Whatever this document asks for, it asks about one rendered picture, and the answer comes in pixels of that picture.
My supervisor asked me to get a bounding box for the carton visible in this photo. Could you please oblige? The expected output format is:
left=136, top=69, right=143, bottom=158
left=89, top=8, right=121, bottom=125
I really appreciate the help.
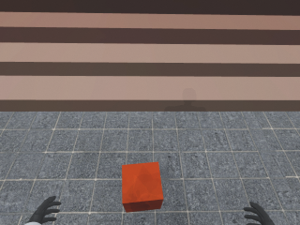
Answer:
left=122, top=161, right=164, bottom=213

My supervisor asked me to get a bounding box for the robot right hand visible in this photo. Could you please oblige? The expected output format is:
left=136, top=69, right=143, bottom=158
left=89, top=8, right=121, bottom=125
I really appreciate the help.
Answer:
left=243, top=202, right=275, bottom=225

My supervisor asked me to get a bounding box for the robot left hand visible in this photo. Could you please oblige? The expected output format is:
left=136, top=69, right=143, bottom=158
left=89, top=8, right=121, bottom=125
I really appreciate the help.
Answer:
left=27, top=196, right=61, bottom=224

